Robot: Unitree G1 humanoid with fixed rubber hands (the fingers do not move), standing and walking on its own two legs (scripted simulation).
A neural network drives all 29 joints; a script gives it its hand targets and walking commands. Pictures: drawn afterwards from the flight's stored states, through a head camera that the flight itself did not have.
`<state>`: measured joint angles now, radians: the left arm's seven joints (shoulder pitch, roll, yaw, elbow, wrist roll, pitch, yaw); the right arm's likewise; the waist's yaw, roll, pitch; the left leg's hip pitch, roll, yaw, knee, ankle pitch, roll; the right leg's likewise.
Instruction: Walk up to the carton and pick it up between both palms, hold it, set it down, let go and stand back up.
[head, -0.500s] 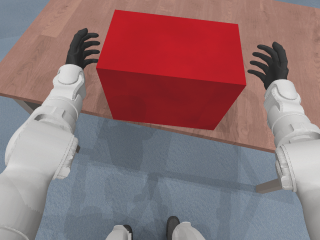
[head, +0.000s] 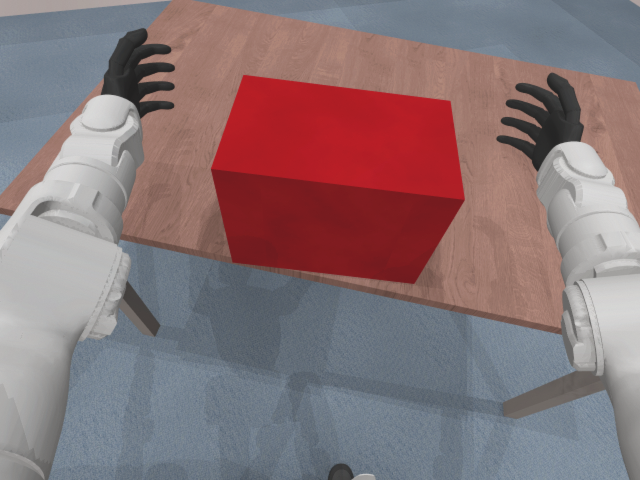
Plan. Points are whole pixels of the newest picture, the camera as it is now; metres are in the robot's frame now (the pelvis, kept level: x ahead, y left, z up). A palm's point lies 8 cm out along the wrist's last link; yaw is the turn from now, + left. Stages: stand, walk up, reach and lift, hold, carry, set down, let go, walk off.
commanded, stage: set down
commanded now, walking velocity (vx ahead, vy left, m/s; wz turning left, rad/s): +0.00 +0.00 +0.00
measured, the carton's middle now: (334, 186) +0.52 -0.04 +0.02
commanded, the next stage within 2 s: none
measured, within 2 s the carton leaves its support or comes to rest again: neither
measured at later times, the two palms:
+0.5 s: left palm (129, 164) +0.46 +0.21 +0.12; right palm (521, 205) +0.42 -0.25 +0.11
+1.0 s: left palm (131, 243) +0.38 +0.21 +0.07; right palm (532, 273) +0.35 -0.26 +0.07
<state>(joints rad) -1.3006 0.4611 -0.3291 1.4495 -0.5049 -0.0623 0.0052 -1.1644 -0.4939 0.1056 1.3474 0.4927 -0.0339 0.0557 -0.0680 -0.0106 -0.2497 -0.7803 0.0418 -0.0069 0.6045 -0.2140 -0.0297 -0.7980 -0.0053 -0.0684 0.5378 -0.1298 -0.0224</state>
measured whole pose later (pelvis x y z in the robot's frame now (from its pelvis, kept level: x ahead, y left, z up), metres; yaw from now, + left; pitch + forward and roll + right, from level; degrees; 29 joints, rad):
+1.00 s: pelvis +0.02 +0.01 +0.02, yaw -1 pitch +3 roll -1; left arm -0.44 0.31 -0.04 0.80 -0.27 -0.11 0.00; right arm -0.40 -0.37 0.03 0.85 0.41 -0.14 0.03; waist -0.02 0.00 -0.05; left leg -0.28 0.04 0.01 0.47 -0.24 -0.02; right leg -0.32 0.01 -0.03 0.42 -0.16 -0.01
